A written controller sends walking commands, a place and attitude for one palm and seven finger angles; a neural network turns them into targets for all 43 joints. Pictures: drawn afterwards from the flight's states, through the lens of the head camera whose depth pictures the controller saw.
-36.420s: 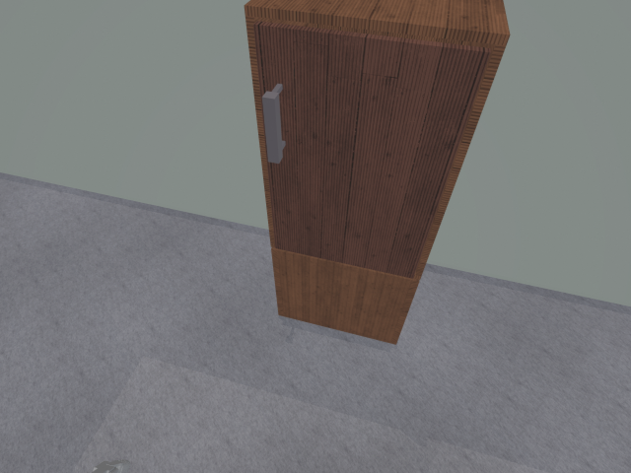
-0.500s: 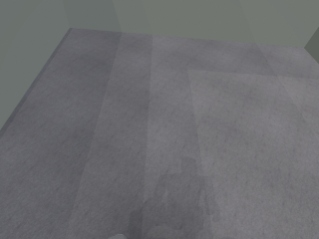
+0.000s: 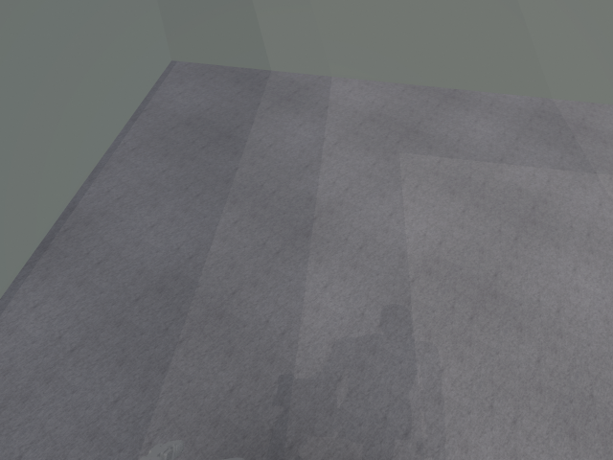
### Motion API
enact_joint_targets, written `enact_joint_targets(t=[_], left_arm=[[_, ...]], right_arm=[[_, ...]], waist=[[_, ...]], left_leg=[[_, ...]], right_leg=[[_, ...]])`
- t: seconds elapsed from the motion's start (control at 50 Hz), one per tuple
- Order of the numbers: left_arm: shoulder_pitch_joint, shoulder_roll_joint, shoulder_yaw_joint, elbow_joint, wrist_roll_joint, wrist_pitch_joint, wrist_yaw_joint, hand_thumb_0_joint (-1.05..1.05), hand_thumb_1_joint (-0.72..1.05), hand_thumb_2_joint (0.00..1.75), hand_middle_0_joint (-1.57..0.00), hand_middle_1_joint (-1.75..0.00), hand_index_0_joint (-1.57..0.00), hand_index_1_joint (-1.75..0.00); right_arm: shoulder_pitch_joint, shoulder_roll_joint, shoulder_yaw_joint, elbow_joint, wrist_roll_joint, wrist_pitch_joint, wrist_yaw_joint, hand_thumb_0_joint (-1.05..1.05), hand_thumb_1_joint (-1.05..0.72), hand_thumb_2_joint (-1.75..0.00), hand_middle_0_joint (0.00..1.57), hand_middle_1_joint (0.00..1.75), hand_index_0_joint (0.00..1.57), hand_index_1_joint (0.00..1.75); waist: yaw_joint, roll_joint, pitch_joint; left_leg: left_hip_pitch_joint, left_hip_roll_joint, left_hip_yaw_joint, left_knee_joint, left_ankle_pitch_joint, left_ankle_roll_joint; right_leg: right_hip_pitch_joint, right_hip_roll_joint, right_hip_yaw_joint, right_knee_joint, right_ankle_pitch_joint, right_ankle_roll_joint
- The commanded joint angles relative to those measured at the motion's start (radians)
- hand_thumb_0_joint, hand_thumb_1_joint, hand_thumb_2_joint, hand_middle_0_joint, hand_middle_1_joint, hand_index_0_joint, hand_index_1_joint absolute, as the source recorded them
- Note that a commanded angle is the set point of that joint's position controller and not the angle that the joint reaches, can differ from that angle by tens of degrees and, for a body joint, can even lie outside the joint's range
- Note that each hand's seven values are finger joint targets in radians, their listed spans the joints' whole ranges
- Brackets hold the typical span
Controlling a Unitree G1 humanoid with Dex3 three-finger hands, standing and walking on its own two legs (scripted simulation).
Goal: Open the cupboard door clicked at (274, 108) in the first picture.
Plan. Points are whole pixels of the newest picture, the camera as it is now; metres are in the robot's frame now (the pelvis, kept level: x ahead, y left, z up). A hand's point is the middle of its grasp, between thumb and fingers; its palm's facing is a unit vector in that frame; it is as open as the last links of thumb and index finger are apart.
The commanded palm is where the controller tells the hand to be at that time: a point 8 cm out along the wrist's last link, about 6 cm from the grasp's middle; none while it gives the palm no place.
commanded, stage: turn to face it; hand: left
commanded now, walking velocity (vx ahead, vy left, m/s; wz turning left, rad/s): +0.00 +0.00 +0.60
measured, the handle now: out of the picture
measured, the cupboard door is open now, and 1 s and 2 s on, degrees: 47 47 47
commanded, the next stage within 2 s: none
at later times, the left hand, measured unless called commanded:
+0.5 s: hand out of the picture +0.10 +0.20 -0.15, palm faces +0.29 -0.91 -0.29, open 7.4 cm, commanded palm none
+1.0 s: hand out of the picture +0.02 +0.20 -0.16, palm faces +0.58 -0.78 -0.25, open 7.4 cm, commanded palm none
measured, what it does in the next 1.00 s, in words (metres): steps on the spot, turning left: left foot, then right foot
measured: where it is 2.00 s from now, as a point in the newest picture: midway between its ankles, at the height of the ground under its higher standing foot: outside the picture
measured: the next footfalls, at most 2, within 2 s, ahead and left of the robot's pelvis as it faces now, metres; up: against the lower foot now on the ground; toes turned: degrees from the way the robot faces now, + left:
left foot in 0.08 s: +0.09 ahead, +0.12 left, +0.00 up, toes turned +11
right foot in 0.44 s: +0.14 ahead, -0.15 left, +0.00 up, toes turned +10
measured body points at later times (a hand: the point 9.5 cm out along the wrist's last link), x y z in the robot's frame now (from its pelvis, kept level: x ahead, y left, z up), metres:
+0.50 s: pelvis +0.06 -0.04 -0.01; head +0.10 -0.04 +0.44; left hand +0.08 +0.24 -0.13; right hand +0.21 -0.27 -0.15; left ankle +0.02 +0.09 -0.69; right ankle +0.10 -0.15 -0.73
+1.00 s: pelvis +0.07 -0.03 +0.00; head +0.10 +0.01 +0.45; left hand -0.01 +0.24 -0.14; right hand +0.29 -0.19 -0.13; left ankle +0.02 +0.07 -0.73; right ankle +0.14 -0.17 -0.67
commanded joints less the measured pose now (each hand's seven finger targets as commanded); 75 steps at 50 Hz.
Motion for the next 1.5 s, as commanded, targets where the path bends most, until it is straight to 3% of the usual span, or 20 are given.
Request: enact_joint_targets(t=[0.0, 0.04, 0.06, 0.08, 0.36, 0.4, 0.42, 0.48, 0.7, 0.72, 0.74, 0.76, 1.06, 1.1, 1.12, 1.22, 1.36, 1.4, 1.42, 1.48], left_arm=[[0.08, 0.195, 0.051, -0.027, -0.003, 0.001, 0.016, 0.0, 0.9, 0.9, -0.2, -0.3, -0.2, -0.3], [0.066, 0.163, 0.049, -0.057, -0.017, 0.013, 0.008, 0.0, 0.9, 0.9, -0.2, -0.3, -0.2, -0.3], [0.051, 0.105, 0.032, -0.093, -0.024, 0.023, 0.003, 0.0, 0.9, 0.9, -0.2, -0.3, -0.2, -0.3], [-0.006, 0.115, 0.027, -0.123, -0.018, 0.036, 0.01, 0.0, 0.9, 0.9, -0.2, -0.3, -0.2, -0.3], [0.121, 0.155, 0.039, -0.112, -0.013, 0.039, 0.005, 0.0, 0.9, 0.9, -0.2, -0.3, -0.2, -0.3], [0.164, 0.31, 0.07, -0.121, 0.011, 0.022, 0.021, 0.0, 0.9, 0.9, -0.2, -0.3, -0.2, -0.3], [0.148, 0.325, 0.063, -0.134, 0.003, 0.022, 0.022, 0.0, 0.9, 0.9, -0.2, -0.3, -0.2, -0.3], [0.024, 0.225, 0.039, -0.169, -0.001, 0.021, 0.023, 0.0, 0.9, 0.9, -0.2, -0.3, -0.2, -0.3], [0.124, 0.267, 0.059, -0.127, -0.007, 0.018, 0.011, 0.0, 0.9, 0.9, -0.2, -0.3, -0.2, -0.3], [0.107, 0.241, 0.056, -0.143, -0.014, 0.022, 0.007, 0.0, 0.9, 0.9, -0.2, -0.3, -0.2, -0.3], [0.077, 0.167, 0.036, -0.186, -0.021, 0.028, -0.001, 0.0, 0.9, 0.9, -0.2, -0.3, -0.2, -0.3], [0.0, 0.177, 0.026, -0.215, -0.012, 0.042, 0.007, 0.0, 0.9, 0.9, -0.2, -0.3, -0.2, -0.3], [0.113, 0.182, 0.042, -0.156, -0.014, 0.043, 0.006, 0.0, 0.9, 0.9, -0.2, -0.3, -0.2, -0.3], [0.165, 0.327, 0.075, -0.154, 0.009, 0.024, 0.022, 0.0, 0.9, 0.9, -0.2, -0.3, -0.2, -0.3], [0.143, 0.336, 0.066, -0.165, 0.001, 0.025, 0.024, 0.0, 0.9, 0.9, -0.2, -0.3, -0.2, -0.3], [0.035, 0.219, 0.033, -0.188, -0.001, 0.019, 0.023, 0.0, 0.9, 0.9, -0.2, -0.3, -0.2, -0.3], [0.116, 0.279, 0.056, -0.147, -0.001, 0.022, 0.012, 0.0, 0.9, 0.9, -0.2, -0.3, -0.2, -0.3], [0.092, 0.238, 0.053, -0.176, -0.016, 0.031, 0.004, 0.0, 0.9, 0.9, -0.2, -0.3, -0.2, -0.3], [0.048, 0.161, 0.03, -0.22, -0.022, 0.037, 0.0, 0.0, 0.9, 0.9, -0.2, -0.3, -0.2, -0.3], [-0.041, 0.17, 0.036, -0.22, -0.007, 0.052, 0.007, 0.0, 0.9, 0.9, -0.2, -0.3, -0.2, -0.3]], right_arm=[[-0.015, -0.047, -0.002, -0.103, -0.007, -0.036, 0.006, 0.0, -0.9, -0.9, 0.2, 0.3, 0.2, 0.3], [0.08, -0.126, -0.023, -0.09, -0.02, -0.042, 0.005, 0.0, -0.9, -0.9, 0.2, 0.3, 0.2, 0.3], [0.117, -0.228, -0.049, -0.104, -0.026, -0.046, 0.0, 0.0, -0.9, -0.9, 0.2, 0.3, 0.2, 0.3], [0.146, -0.274, -0.058, -0.104, -0.026, -0.038, -0.016, 0.0, -0.9, -0.9, 0.2, 0.3, 0.2, 0.3], [-0.196, -0.269, -0.068, -0.236, -0.017, -0.014, -0.011, 0.0, -0.9, -0.9, 0.2, 0.3, 0.2, 0.3], [-0.204, -0.148, -0.052, -0.277, -0.004, -0.008, 0.002, 0.0, -0.9, -0.9, 0.2, 0.3, 0.2, 0.3], [-0.224, -0.193, -0.06, -0.285, -0.011, -0.004, 0.007, 0.0, -0.9, -0.9, 0.2, 0.3, 0.2, 0.3], [-0.209, -0.169, -0.059, -0.248, -0.016, 0.014, 0.021, 0.0, -0.9, -0.9, 0.2, 0.3, 0.2, 0.3], [-0.198, -0.156, -0.032, -0.256, -0.005, -0.01, 0.025, 0.0, -0.9, -0.9, 0.2, 0.3, 0.2, 0.3], [-0.125, -0.222, -0.05, -0.241, -0.01, -0.018, 0.021, 0.0, -0.9, -0.9, 0.2, 0.3, 0.2, 0.3], [-0.051, -0.344, -0.083, -0.233, -0.018, -0.022, 0.012, 0.0, -0.9, -0.9, 0.2, 0.3, 0.2, 0.3], [0.005, -0.365, -0.086, -0.212, -0.013, -0.013, 0.0, 0.0, -0.9, -0.9, 0.2, 0.3, 0.2, 0.3], [-0.221, -0.275, -0.071, -0.265, -0.016, -0.006, -0.007, 0.0, -0.9, -0.9, 0.2, 0.3, 0.2, 0.3], [-0.213, -0.159, -0.057, -0.296, -0.004, -0.007, 0.003, 0.0, -0.9, -0.9, 0.2, 0.3, 0.2, 0.3], [-0.237, -0.203, -0.064, -0.299, -0.01, -0.005, 0.009, 0.0, -0.9, -0.9, 0.2, 0.3, 0.2, 0.3], [-0.212, -0.155, -0.049, -0.26, -0.009, 0.009, 0.025, 0.0, -0.9, -0.9, 0.2, 0.3, 0.2, 0.3], [-0.214, -0.141, -0.032, -0.263, -0.004, -0.006, 0.031, 0.0, -0.9, -0.9, 0.2, 0.3, 0.2, 0.3], [-0.088, -0.25, -0.06, -0.239, -0.013, -0.019, 0.023, 0.0, -0.9, -0.9, 0.2, 0.3, 0.2, 0.3], [-0.009, -0.359, -0.089, -0.23, -0.018, -0.022, 0.012, 0.0, -0.9, -0.9, 0.2, 0.3, 0.2, 0.3], [-0.059, -0.323, -0.08, -0.234, -0.022, -0.025, -0.013, 0.0, -0.9, -0.9, 0.2, 0.3, 0.2, 0.3]], waist=[[0.024, -0.112, -0.088], [-0.024, 0.099, -0.132], [-0.044, 0.405, -0.129], [-0.075, 0.35, -0.174], [0.069, 0.145, -0.086], [0.098, -0.3, -0.068], [0.1, -0.285, -0.061], [0.019, -0.212, -0.026], [0.03, -0.145, -0.133], [-0.014, 0.002, -0.178], [-0.062, 0.336, -0.191], [-0.081, 0.269, -0.188], [0.069, 0.164, -0.078], [0.106, -0.299, -0.104], [0.106, -0.282, -0.083], [0.032, -0.238, -0.053], [0.052, -0.169, -0.098], [-0.024, 0.081, -0.173], [-0.072, 0.36, -0.182], [-0.047, 0.217, -0.126]], left_leg=[[0.015, -0.006, 0.038, -0.292, 0.236, -0.017], [0.245, 0.039, -0.055, -0.487, 0.502, 0.019], [0.323, 0.294, -0.421, -0.553, 0.781, 0.148], [0.325, 0.379, -0.513, -0.559, 0.866, 0.248], [0.003, 0.12, -0.333, -0.478, 0.455, 0.133], [-0.25, -0.118, -0.093, -0.101, 0.008, -0.003], [-0.218, -0.077, -0.128, 0.15, -0.085, 0.007], [-0.211, -0.022, -0.123, 0.312, 0.083, -0.01], [0.147, -0.06, 0.006, -0.427, 0.295, 0.004], [0.329, 0.035, -0.109, -0.5, 0.485, 0.045], [0.453, 0.325, -0.501, -0.538, 0.827, 0.195], [0.425, 0.377, -0.512, -0.519, 0.929, 0.279], [-0.035, 0.086, -0.407, -0.485, 0.405, 0.137], [-0.273, -0.132, -0.141, -0.114, 0.034, 0.002], [-0.231, -0.089, -0.147, 0.136, -0.071, 0.008], [-0.187, -0.029, -0.084, 0.167, 0.072, -0.03], [0.058, -0.074, 0.015, -0.327, 0.213, -0.006], [0.339, 0.069, -0.192, -0.483, 0.529, 0.069], [0.417, 0.338, -0.557, -0.54, 0.864, 0.232], [0.251, 0.266, -0.502, -0.557, 0.579, 0.255]], right_leg=[[0.128, -0.213, 0.045, -0.036, 0.532, -0.089], [-0.041, -0.14, -0.012, 0.174, 0.254, -0.01], [-0.291, -0.005, -0.017, 0.395, -0.282, 0.063], [-0.327, 0.025, 0.126, 0.545, -0.402, 0.052], [0.071, 0.109, 0.131, -0.019, 0.021, 0.033], [0.204, -0.281, 0.544, -0.318, -0.011, -0.098], [0.075, -0.379, 0.584, -0.332, 0.026, -0.179], [0.021, -0.214, 0.333, -0.257, 0.177, -0.144], [0.129, -0.205, 0.071, 0.042, 0.531, -0.063], [-0.024, -0.168, 0.027, 0.196, 0.359, -0.009], [-0.322, -0.014, 0.001, 0.432, -0.288, 0.077], [-0.368, 0.003, 0.13, 0.56, -0.388, 0.064], [0.107, 0.115, 0.154, -0.018, -0.001, 0.03], [0.28, -0.276, 0.547, -0.303, -0.053, -0.102], [0.127, -0.373, 0.582, -0.315, 0.007, -0.178], [0.135, -0.187, 0.202, -0.177, 0.473, -0.137], [0.16, -0.2, 0.106, 0.002, 0.539, -0.08], [-0.085, -0.124, 0.025, 0.261, 0.243, 0.014], [-0.336, 0.013, 0.028, 0.498, -0.384, 0.081], [-0.361, 0.002, 0.197, 0.647, -0.272, 0.048]])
